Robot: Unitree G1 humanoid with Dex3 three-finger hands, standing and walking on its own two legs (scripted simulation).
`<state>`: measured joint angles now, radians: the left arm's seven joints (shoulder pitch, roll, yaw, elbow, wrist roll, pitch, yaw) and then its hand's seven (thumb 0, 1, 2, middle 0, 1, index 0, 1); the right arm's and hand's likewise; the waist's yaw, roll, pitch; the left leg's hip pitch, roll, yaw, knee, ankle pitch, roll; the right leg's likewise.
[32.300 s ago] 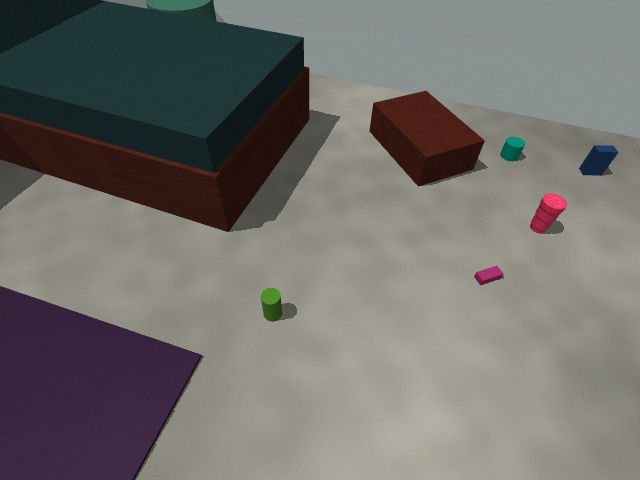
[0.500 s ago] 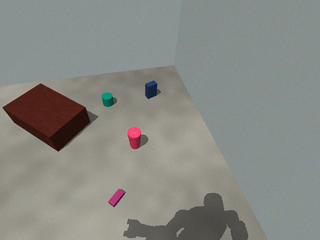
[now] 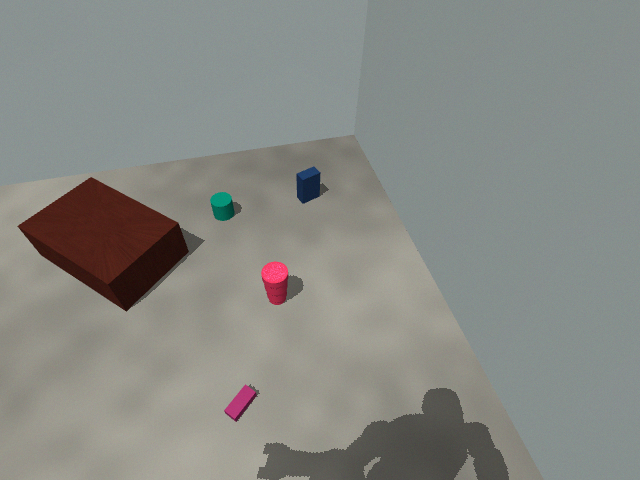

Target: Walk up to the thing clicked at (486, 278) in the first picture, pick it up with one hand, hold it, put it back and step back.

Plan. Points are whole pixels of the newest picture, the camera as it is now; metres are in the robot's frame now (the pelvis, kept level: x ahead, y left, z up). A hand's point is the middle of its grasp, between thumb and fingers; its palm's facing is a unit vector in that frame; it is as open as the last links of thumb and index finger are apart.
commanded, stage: walk up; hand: left
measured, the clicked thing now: (240, 402) +0.46 +0.23 -0.77
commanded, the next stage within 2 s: stand in 0.44 s
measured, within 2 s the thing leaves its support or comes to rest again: neither
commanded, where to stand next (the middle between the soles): +0.07 +0.00 m, yaw -1 degrees
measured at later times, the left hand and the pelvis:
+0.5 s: hand out of the picture +0.09 +0.26 -0.15, palm faces +0.00 -0.94 -0.33, open 7.3 cm; pelvis +0.00 +0.01 +0.00, yaw +0 degrees
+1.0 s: hand out of the picture +0.07 +0.27 -0.15, palm faces -0.02 -0.94 -0.35, open 7.3 cm; pelvis +0.00 +0.01 +0.00, yaw +0 degrees
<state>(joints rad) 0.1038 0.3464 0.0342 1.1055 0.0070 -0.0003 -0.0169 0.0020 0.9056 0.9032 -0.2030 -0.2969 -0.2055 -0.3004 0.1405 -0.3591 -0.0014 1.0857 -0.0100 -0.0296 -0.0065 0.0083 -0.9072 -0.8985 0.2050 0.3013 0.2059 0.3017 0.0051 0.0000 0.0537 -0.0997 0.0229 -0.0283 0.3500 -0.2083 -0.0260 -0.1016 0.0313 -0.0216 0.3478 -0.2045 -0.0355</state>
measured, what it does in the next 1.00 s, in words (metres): stands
